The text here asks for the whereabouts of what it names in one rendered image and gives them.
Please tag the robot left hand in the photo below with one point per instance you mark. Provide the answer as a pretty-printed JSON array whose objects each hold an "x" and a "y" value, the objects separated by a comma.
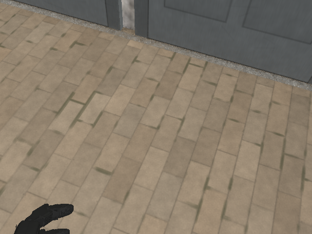
[{"x": 42, "y": 216}]

